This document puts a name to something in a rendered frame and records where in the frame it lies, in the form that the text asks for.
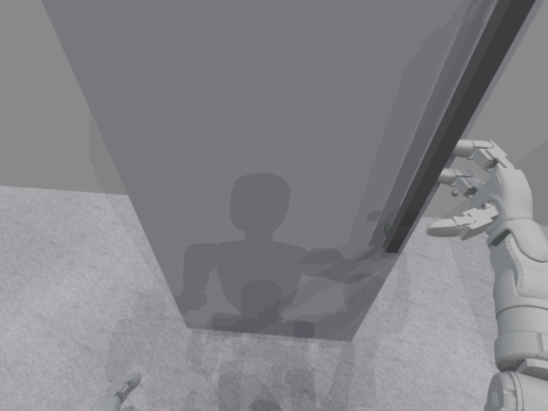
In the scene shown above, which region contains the left robot hand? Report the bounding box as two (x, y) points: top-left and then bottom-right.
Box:
(91, 372), (141, 411)

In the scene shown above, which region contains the fridge door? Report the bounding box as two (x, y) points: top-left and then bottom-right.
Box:
(41, 0), (544, 342)

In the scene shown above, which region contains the handle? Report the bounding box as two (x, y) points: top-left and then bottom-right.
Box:
(384, 0), (536, 253)

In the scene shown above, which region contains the right robot hand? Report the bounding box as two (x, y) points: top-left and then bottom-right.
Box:
(426, 140), (533, 241)

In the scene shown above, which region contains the right robot forearm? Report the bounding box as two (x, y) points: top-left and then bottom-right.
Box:
(486, 219), (548, 381)

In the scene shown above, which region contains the robot right upper arm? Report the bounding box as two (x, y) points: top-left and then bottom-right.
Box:
(484, 371), (548, 411)

